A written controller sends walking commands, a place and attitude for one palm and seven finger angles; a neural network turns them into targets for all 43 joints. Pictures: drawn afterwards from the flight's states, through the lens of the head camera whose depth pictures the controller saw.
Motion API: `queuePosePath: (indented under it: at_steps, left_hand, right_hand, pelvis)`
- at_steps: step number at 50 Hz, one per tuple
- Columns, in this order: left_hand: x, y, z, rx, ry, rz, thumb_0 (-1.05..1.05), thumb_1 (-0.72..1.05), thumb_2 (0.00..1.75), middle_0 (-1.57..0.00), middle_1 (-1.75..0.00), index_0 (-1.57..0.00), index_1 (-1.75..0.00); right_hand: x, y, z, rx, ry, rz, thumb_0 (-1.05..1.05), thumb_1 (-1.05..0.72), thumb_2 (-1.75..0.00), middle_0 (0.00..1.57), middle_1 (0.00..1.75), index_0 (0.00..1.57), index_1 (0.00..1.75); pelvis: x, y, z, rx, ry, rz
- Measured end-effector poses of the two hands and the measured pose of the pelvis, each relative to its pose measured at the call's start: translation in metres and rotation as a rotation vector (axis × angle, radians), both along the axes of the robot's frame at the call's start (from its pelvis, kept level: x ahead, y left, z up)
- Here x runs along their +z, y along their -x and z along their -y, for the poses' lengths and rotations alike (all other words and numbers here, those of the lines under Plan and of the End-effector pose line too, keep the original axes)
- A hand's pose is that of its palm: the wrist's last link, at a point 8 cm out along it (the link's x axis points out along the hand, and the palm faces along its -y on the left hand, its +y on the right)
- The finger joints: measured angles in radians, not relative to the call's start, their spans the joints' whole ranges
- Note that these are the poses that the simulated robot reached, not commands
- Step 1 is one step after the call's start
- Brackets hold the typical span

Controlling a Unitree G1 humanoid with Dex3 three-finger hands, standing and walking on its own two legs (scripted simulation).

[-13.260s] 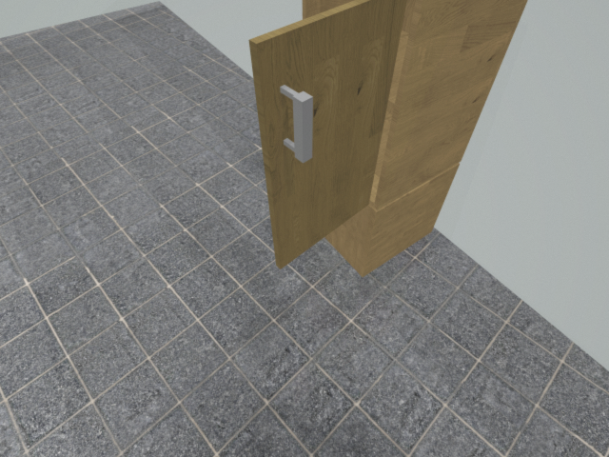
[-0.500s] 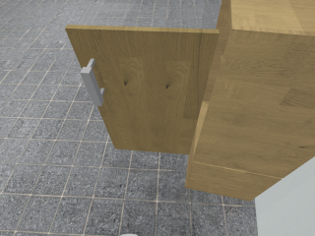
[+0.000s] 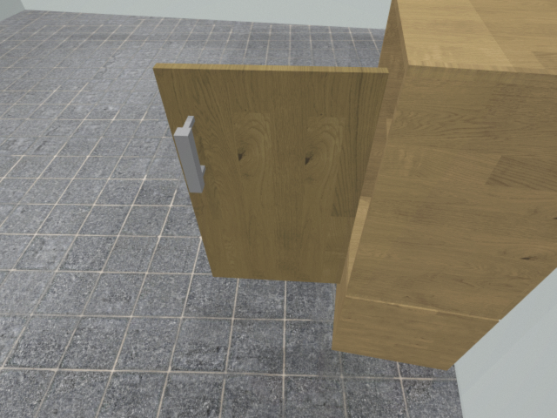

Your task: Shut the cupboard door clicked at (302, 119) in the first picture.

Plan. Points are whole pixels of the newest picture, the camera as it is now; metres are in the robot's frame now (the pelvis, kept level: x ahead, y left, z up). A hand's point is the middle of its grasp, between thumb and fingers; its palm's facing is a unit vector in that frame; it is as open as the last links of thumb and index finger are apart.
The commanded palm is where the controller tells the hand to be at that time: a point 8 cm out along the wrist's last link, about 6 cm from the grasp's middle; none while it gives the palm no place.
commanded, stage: come to a stop and stand still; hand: left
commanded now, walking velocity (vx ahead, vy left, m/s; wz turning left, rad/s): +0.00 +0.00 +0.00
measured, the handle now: (193, 154) +0.51 +0.19 +0.11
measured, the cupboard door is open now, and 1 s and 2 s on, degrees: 97 97 97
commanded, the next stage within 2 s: look again from close up in 0.34 s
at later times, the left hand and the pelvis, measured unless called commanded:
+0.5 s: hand out of the picture +0.00 +0.20 -0.17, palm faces -0.05 -0.97 -0.23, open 7.4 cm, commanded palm none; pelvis -0.02 +0.01 +0.01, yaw -1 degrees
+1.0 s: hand out of the picture +0.02 +0.19 -0.16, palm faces -0.03 -0.97 -0.24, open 7.4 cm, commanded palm none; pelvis -0.01 +0.00 +0.01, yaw +0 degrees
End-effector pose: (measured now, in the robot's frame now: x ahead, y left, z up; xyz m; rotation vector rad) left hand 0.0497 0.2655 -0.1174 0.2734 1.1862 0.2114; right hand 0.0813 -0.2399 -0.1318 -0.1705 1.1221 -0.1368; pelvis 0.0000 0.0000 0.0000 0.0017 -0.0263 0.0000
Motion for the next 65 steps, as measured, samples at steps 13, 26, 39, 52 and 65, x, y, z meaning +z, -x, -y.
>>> queuePosePath:
  at_steps: [13,26,39,52,65]
  left_hand:
    - [-0.009,0.019,0.01,-0.047,0.062,-0.049,0.01,0.91,0.9,-0.2,-0.3,-0.2,-0.29]
    - [-0.016,0.058,0.02,-0.018,0.091,-0.166,0.01,0.91,0.9,-0.2,-0.3,-0.2,-0.29]
    - [-0.014,0.056,0.024,0.002,0.087,-0.169,0.01,0.91,0.9,-0.2,-0.3,-0.2,-0.29]
    - [-0.011,0.032,0.029,-0.008,0.085,-0.132,0.01,0.91,0.9,-0.2,-0.3,-0.2,-0.29]
    - [-0.016,0.026,0.042,0.01,0.111,-0.167,0.0,0.91,0.9,-0.2,-0.3,-0.2,-0.29]
  right_hand:
    - [0.003,0.067,0.009,-0.049,0.04,-0.138,0.0,-0.91,-0.9,0.2,0.3,0.2,0.3]
    - [0.0,0.094,0.002,-0.074,0.019,-0.23,0.0,-0.91,-0.9,0.2,0.3,0.2,0.3]
    - [-0.002,0.073,-0.003,-0.056,-0.005,-0.206,0.0,-0.91,-0.9,0.2,0.3,0.2,0.3]
    - [0.001,0.055,0.006,-0.046,0.007,-0.189,0.0,-0.91,-0.9,0.2,0.3,0.2,0.3]
    - [-0.004,0.061,0.005,-0.066,-0.009,-0.252,0.0,-0.91,-0.9,0.2,0.3,0.2,0.3]
  pelvis:
    - [0.005,0.018,-0.008,-0.012,-0.002,0.0]
    - [0.007,0.021,-0.007,-0.012,-0.002,-0.003]
    - [0.009,0.017,-0.003,-0.008,-0.002,-0.005]
    - [0.011,0.008,0.002,-0.006,-0.004,-0.006]
    - [0.009,-0.016,0.009,-0.015,-0.004,-0.015]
